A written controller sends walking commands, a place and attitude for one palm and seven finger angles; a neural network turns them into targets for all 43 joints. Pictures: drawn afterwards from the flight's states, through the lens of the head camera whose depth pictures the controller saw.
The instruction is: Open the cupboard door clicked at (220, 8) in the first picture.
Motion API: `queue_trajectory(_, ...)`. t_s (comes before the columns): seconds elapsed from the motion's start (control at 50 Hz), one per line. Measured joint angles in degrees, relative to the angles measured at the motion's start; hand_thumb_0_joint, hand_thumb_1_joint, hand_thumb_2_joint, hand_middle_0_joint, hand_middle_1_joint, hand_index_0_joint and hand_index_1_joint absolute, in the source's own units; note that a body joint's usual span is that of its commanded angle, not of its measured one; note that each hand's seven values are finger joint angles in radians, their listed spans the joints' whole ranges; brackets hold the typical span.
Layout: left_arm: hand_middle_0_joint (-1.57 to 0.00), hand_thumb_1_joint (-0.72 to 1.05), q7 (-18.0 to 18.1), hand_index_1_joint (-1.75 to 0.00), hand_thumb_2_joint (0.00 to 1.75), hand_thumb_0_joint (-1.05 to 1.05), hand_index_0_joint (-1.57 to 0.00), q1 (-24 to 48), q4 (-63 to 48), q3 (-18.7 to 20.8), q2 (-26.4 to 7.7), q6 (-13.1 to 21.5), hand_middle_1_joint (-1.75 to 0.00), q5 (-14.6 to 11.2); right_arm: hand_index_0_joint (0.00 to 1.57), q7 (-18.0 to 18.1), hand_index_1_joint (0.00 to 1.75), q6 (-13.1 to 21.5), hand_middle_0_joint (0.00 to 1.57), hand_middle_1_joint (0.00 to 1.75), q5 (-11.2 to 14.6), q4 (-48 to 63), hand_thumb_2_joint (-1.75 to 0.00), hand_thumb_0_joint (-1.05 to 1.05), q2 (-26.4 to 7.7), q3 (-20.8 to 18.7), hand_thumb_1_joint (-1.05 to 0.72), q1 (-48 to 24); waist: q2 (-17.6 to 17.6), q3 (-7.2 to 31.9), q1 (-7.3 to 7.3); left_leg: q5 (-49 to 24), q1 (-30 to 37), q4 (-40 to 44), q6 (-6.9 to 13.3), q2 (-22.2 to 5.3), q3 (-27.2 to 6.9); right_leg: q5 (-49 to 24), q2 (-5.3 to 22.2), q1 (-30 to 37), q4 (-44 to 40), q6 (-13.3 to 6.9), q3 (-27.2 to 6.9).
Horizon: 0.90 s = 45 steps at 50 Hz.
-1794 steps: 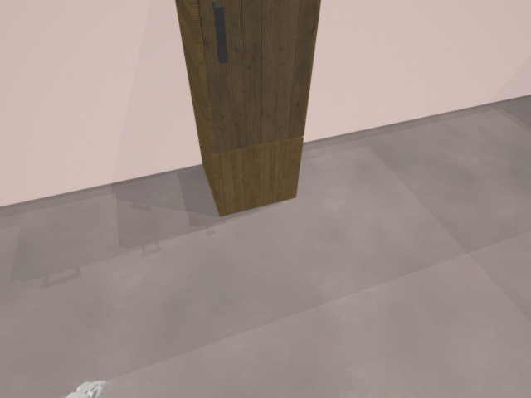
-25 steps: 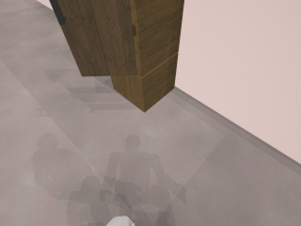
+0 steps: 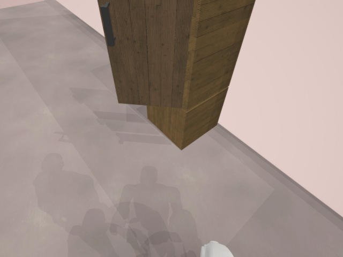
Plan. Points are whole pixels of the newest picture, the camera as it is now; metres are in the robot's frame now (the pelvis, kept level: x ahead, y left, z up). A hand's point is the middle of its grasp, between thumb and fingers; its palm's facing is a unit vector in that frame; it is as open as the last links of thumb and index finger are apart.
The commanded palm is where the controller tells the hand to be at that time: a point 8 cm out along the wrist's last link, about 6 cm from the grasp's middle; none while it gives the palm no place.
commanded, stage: take the last steps up to it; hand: left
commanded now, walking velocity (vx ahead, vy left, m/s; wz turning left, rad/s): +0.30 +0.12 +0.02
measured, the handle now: (109, 24) +0.92 +0.31 +0.11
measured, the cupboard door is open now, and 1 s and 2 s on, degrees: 45 45 45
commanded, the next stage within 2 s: come to a stop and stand still in 0.68 s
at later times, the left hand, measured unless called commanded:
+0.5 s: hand (109, 238) +0.20 +0.18 -0.16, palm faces +0.11 -0.96 -0.25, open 7.1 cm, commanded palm none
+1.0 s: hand (98, 187) +0.35 +0.26 -0.18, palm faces +0.06 -0.98 -0.19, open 7.3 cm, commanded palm none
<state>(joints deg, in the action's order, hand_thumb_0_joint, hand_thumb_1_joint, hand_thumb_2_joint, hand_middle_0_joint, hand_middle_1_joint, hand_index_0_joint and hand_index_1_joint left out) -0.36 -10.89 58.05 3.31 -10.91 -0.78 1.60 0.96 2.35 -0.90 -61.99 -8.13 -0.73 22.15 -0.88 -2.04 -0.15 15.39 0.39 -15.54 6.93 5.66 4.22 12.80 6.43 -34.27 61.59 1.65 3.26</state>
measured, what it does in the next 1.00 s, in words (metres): walks ahead: right foot, then left foot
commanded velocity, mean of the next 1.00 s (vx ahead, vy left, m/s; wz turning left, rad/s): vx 0.12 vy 0.03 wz -0.01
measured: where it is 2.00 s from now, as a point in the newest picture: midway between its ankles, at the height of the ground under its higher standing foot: (160, 246)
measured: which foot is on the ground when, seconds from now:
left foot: down 0.00-0.28, up 0.30-0.72, down 0.74-1.00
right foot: up 0.00-0.24, down 0.26-0.74, up 0.76-1.00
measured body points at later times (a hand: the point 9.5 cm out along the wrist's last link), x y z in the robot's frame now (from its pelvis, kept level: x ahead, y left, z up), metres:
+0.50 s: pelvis +0.18 -0.01 +0.00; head +0.21 -0.02 +0.45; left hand +0.19 +0.23 -0.14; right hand +0.19 -0.24 -0.16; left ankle +0.21 +0.16 -0.67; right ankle +0.17 -0.09 -0.74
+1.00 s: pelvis +0.33 +0.08 -0.01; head +0.37 +0.09 +0.44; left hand +0.35 +0.31 -0.17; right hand +0.42 -0.14 -0.15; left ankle +0.35 +0.17 -0.74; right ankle +0.32 -0.03 -0.70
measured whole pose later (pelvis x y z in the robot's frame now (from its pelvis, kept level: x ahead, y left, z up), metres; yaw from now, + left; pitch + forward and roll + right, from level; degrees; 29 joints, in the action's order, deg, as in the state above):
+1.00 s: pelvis +0.33 +0.08 -0.01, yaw -1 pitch +0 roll +1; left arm 1.6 -13.0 60.1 2.9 -9.1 -1.6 1.0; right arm 2.9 1.3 -1.2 -57.9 -8.3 -1.3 6.6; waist -1.6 -4.8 1.0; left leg 13.0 -14.5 -27.2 3.0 -0.9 9.8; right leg 24.8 2.9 -24.2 51.2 1.2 2.9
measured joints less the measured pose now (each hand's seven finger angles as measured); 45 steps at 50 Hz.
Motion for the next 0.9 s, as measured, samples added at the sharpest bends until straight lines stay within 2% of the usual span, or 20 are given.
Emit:
queue_trajectory(0.08, -0.19, 0.91, 0.0, -0.30, 0.90, 0.00, -0.20, 2.3, -0.1, -0.4, 0.8, -0.1, -0.30, -0.2, 0.20, 0.4, 0.30, 0.3, 0.20, 0.29, -0.3, -2.0, -0.90, 0.00, 0.7, 0.2, -0.91, 4.2, 0.4, -0.2, -1.81, 1.6, 3.0, 1.3, 0.2, 1.0, -0.3, -0.8, -0.7, 0.4, -6.0, -0.8, 1.2)
queue_trajectory(0.16, -0.19, 0.91, -0.1, -0.30, 0.90, 0.00, -0.20, 4.8, -0.9, -0.9, 2.0, 0.0, -0.30, -0.3, 0.20, 0.7, 0.30, 0.5, 0.20, 0.29, -0.6, -4.0, -0.90, 0.00, 1.1, 0.4, -0.90, 7.6, 1.2, -0.7, -3.42, 4.3, 5.6, 1.4, 0.0, 1.6, -0.8, 0.2, -2.0, 2.5, -12.6, -2.5, 2.3)
queue_trajectory(0.22, -0.19, 0.91, 0.0, -0.30, 0.90, 0.00, -0.20, 6.1, -2.2, -1.4, 3.0, 0.8, -0.30, -0.5, 0.20, 0.7, 0.30, 0.3, 0.20, 0.29, -0.5, -5.6, -0.90, 0.00, 1.2, 0.5, -0.90, 9.2, 2.2, -1.4, -3.81, 7.6, 6.7, -1.0, -0.6, 1.1, -1.2, 2.4, -4.0, 6.4, -18.9, -4.3, 3.4)
queue_trajectory(0.26, -0.19, 0.91, 0.0, -0.30, 0.90, 0.00, -0.20, 6.0, -3.3, -1.5, 3.4, 2.3, -0.30, -0.5, 0.20, 0.5, 0.30, -0.1, 0.20, 0.29, -0.1, -6.7, -0.90, 0.00, 1.7, 0.3, -0.90, 10.2, 2.0, -1.4, -3.25, 11.1, 4.7, -8.9, -1.4, 0.9, -1.1, 0.9, -5.0, 11.0, -24.2, -6.0, 3.9)
queue_trajectory(0.28, -0.19, 0.91, 0.2, -0.30, 0.90, 0.00, -0.20, 5.8, -3.6, -1.4, 3.6, 3.2, -0.30, -0.4, 0.20, 0.4, 0.30, -0.4, 0.20, 0.29, 0.3, -7.1, -0.90, 0.00, 1.9, 0.2, -0.90, 9.9, 2.2, -1.8, -2.63, 11.3, 1.2, -17.9, -2.2, 0.4, -1.3, 1.4, -5.2, 11.6, -23.6, -6.5, 4.2)
queue_trajectory(0.32, -0.20, 0.91, 0.6, -0.30, 0.90, 0.00, -0.20, 4.7, -3.6, -1.3, 3.9, 4.1, -0.30, -0.7, 0.20, 0.0, 0.30, -1.2, 0.20, 0.29, 0.4, -6.9, -0.90, 0.01, 1.7, -0.4, -0.90, 8.0, 2.5, -2.6, -2.28, 11.4, -7.9, -39.0, -3.5, -0.7, -2.8, 3.5, -5.4, 13.7, -23.1, -6.7, 5.3)
queue_trajectory(0.34, -0.20, 0.91, 0.8, -0.30, 0.90, 0.00, -0.20, 3.7, -3.2, -1.2, 4.1, 4.1, -0.30, -0.9, 0.20, -0.2, 0.30, -1.6, 0.20, 0.29, 0.3, -6.4, -0.90, 0.01, 1.4, -0.8, -0.90, 6.7, 2.6, -2.8, -2.13, 9.9, -12.1, -45.9, -3.9, -1.6, -3.2, 3.9, -5.6, 15.2, -24.3, -6.5, 5.6)
queue_trajectory(0.36, -0.20, 0.91, 1.1, -0.30, 0.90, 0.00, -0.20, 2.5, -2.6, -1.1, 4.1, 4.0, -0.30, -0.9, 0.20, -0.3, 0.30, -1.9, 0.20, 0.29, 0.1, -5.7, -0.90, 0.01, 1.0, -1.2, -0.90, 5.3, 2.7, -2.7, -2.05, 7.8, -16.1, -50.0, -4.3, -2.9, -3.3, 3.8, -5.7, 16.7, -26.1, -6.1, 5.8)
queue_trajectory(0.4, -0.20, 0.93, 2.3, -0.30, 0.90, -0.01, -0.20, 0.2, -1.4, 0.4, 3.8, 4.4, -0.30, -1.5, 0.20, -0.6, 0.30, -2.2, 0.20, 0.29, -0.2, -3.8, -0.90, 0.01, 0.3, -1.6, -0.90, 2.0, 2.5, -2.2, -1.93, 3.6, -23.0, -52.3, -5.3, -5.9, -3.8, 2.6, -5.9, 19.3, -30.2, -5.5, 6.1)
queue_trajectory(0.48, -0.20, 0.96, 2.1, -0.30, 0.90, -0.03, -0.20, -3.8, 1.6, 0.8, 1.7, 4.7, -0.30, -0.8, 0.20, -1.0, 0.30, -2.0, 0.20, 0.29, -0.7, -0.1, -0.90, 0.00, -0.9, -2.4, -0.91, -4.2, 1.7, -1.5, -1.09, -1.8, -31.1, -45.8, -7.5, -10.6, -4.3, 1.1, -5.8, 23.7, -37.2, -5.3, 5.7)
queue_trajectory(0.54, -0.20, 0.95, 1.4, -0.30, 0.90, -0.02, -0.20, -6.7, 3.8, 0.2, 1.8, 4.8, -0.30, -0.6, 0.19, -1.4, 0.30, -1.8, 0.20, 0.29, -0.6, 1.8, -0.90, 0.00, -2.0, -2.7, -0.91, -8.1, 1.8, -1.2, -0.02, -4.5, -32.9, -38.1, -8.7, -12.2, -3.8, 1.1, -5.1, 26.5, -40.4, -4.3, 5.3)
queue_trajectory(0.62, -0.19, 0.93, 0.9, -0.30, 0.90, -0.01, -0.20, -9.9, 5.9, -0.6, 2.8, 4.8, -0.30, -0.3, 0.19, -2.0, 0.30, -1.7, 0.19, 0.29, -0.3, 3.1, -0.90, 0.00, -2.9, -2.5, -0.91, -12.5, 1.7, -1.2, 2.00, -5.7, -31.4, -27.9, -9.2, -11.6, -2.1, 2.8, -3.7, 29.7, -41.9, -2.4, 5.0)
queue_trajectory(0.7, -0.20, 0.92, 0.9, -0.30, 0.90, 0.00, -0.20, -12.4, 7.3, -0.9, 3.6, 4.1, -0.30, 0.0, 0.19, -2.4, 0.30, -1.1, 0.19, 0.29, -0.2, 3.9, -0.90, 0.00, -2.9, -2.0, -0.91, -15.8, 1.0, -1.4, 4.08, -4.6, -26.1, -18.6, -8.4, -9.1, 0.0, 6.7, -1.8, 31.5, -39.6, 0.1, 4.7)
queue_trajectory(0.74, -0.20, 0.91, 1.0, -0.30, 0.90, 0.00, -0.20, -13.9, 7.6, -1.0, 3.9, 3.6, -0.30, -0.1, 0.19, -2.3, 0.30, 0.1, 0.20, 0.29, -0.4, 4.7, -0.90, 0.00, -2.9, -1.5, -0.91, -16.6, 0.9, -1.1, 4.37, -7.5, -21.8, -13.2, -7.4, -8.3, 1.1, 10.6, -1.0, 30.4, -33.9, 0.9, 4.2)
queue_trajectory(0.76, -0.20, 0.91, 1.0, -0.30, 0.90, 0.00, -0.20, -13.6, 8.0, -1.0, 3.7, 3.1, -0.30, -0.3, 0.19, -2.0, 0.30, 0.7, 0.20, 0.29, -0.6, 4.9, -0.90, 0.00, -2.4, -1.6, -0.91, -17.1, 0.1, -1.6, 4.01, -6.9, -22.1, -15.0, -6.4, -7.5, 1.5, 13.1, -0.2, 28.3, -27.7, 0.2, 3.4)
queue_trajectory(0.8, -0.20, 0.91, 1.4, -0.30, 0.90, 0.00, -0.20, -12.2, 8.0, -1.0, 3.2, 2.0, -0.30, -0.5, 0.20, -1.3, 0.30, 1.0, 0.20, 0.29, -0.8, 5.5, -0.90, 0.00, -1.3, -1.0, -0.91, -17.5, -1.3, -2.6, 4.16, -3.5, -21.6, -17.8, -4.8, -6.6, 2.8, 17.7, -0.4, 22.2, -12.2, -1.6, 0.4)
queue_trajectory(0.84, -0.20, 0.91, 1.7, -0.30, 0.90, 0.00, -0.20, -10.5, 7.5, -1.0, 3.0, 1.4, -0.30, -0.5, 0.20, -0.6, 0.30, 0.8, 0.20, 0.29, -0.7, 5.7, -0.90, 0.00, -0.4, -0.4, -0.91, -17.0, -1.6, -2.7, 3.96, -2.0, -19.8, -16.9, -4.1, -6.4, 3.8, 17.1, -1.3, 16.6, -2.4, -2.1, -0.3)
queue_trajectory(0.9, -0.19, 0.91, 2.1, -0.30, 0.90, 0.00, -0.20, -7.1, 5.9, -1.0, 2.7, 0.9, -0.30, -0.9, 0.20, 0.7, 0.30, 0.6, 0.20, 0.29, -0.5, 4.8, -0.90, 0.00, 0.9, 0.4, -0.91, -15.9, -1.7, -2.9, 3.10, -2.9, -16.7, -13.1, -4.1, -5.7, 4.7, 13.4, -2.0, 12.2, -2.5, -1.0, -0.4)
